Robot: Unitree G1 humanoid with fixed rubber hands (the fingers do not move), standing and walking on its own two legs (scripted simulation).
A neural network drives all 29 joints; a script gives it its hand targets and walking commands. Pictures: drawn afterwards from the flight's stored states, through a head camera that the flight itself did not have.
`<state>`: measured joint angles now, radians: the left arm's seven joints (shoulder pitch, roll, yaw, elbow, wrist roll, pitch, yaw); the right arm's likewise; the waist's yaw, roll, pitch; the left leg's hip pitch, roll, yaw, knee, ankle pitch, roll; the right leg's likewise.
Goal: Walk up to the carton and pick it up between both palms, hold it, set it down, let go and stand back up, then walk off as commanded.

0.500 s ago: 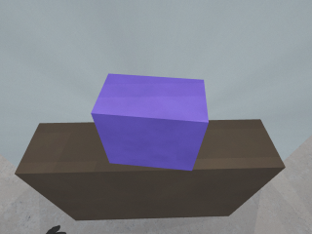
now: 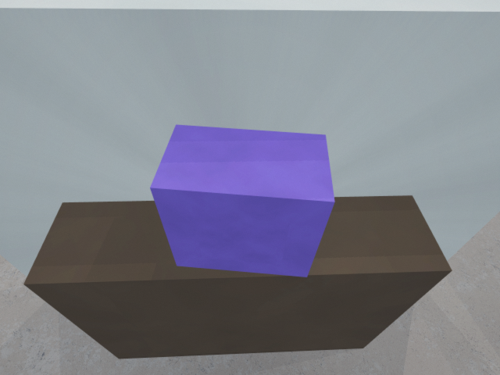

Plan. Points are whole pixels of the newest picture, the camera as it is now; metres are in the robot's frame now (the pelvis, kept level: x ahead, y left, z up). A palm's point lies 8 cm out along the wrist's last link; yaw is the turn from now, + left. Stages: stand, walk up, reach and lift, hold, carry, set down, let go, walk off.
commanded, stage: walk up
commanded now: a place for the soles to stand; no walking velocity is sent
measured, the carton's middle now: (245, 205) +0.45 +0.01 +0.00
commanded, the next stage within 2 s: reach and lift in 1.24 s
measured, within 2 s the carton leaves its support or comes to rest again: neither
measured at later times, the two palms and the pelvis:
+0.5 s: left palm out of the picture +0.11 +0.30 -0.12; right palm out of the picture +0.11 -0.29 -0.12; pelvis +0.03 +0.01 +0.00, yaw +0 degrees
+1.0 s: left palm out of the picture +0.12 +0.30 -0.13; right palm out of the picture +0.11 -0.29 -0.13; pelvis +0.05 +0.01 -0.01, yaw -1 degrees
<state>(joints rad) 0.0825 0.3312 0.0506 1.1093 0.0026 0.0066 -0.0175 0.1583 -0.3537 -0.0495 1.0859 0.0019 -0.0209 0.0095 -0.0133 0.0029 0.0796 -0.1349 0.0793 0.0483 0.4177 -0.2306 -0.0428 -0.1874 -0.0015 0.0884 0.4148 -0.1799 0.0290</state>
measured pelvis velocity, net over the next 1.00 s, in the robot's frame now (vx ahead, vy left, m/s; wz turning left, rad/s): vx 0.05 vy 0.01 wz -0.01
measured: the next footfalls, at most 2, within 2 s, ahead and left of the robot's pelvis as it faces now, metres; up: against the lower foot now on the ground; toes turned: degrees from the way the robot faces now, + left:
none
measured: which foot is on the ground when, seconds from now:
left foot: down 0.00-1.00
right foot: down 0.00-1.00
